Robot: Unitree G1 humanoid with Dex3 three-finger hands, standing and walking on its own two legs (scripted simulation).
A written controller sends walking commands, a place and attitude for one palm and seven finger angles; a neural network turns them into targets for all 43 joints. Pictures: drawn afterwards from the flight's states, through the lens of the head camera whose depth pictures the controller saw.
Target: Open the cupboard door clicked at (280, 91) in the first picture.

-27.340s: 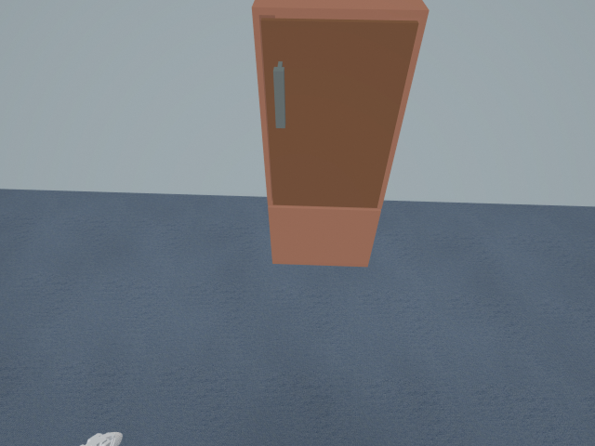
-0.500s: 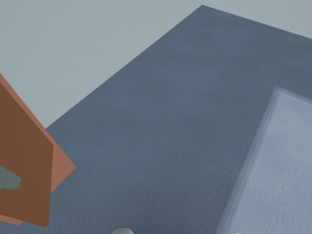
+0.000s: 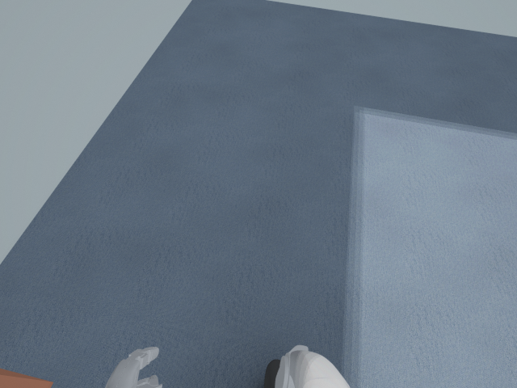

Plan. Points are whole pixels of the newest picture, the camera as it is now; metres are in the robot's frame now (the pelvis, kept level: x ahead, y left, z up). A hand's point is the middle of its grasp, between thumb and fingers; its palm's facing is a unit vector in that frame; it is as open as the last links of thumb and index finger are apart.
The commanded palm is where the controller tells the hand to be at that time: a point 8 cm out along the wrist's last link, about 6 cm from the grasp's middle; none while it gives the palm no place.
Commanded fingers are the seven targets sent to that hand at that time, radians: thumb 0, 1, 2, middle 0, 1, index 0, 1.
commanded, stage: walk to a spot facing it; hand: left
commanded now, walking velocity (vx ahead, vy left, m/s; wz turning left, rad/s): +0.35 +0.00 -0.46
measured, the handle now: out of the picture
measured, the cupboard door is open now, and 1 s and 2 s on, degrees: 49 49 49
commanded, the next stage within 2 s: turn to face it in 1.04 s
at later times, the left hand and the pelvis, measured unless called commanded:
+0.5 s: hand (182, 339) +0.21 +0.14 -0.15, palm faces -0.07 -0.97 -0.21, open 7.3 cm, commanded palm none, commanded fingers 0.00 0.90 0.90 -0.20 -0.30 -0.20 -0.30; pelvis +0.26 -0.04 +0.01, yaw -12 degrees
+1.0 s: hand (241, 149) +0.68 +0.05 -0.16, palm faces -0.38 -0.91 -0.18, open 7.3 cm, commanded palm none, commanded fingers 0.00 0.90 0.90 -0.20 -0.30 -0.20 -0.30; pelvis +0.52 -0.08 +0.01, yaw -22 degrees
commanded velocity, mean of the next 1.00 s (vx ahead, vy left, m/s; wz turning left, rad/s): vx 0.36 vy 0.00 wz -0.30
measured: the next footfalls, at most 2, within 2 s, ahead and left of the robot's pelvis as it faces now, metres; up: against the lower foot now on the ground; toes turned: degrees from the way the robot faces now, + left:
right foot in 0.06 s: +0.13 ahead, -0.05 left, +0.00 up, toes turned -9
left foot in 0.58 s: +0.45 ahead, +0.01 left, +0.00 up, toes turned -7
